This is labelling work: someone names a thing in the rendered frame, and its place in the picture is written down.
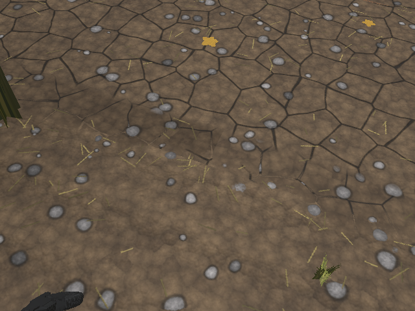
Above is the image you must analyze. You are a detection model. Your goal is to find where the robot left hand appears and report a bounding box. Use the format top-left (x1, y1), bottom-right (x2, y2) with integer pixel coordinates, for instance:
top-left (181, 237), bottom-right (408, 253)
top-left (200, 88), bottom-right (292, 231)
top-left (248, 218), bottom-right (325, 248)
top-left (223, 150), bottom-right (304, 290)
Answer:
top-left (21, 292), bottom-right (84, 311)

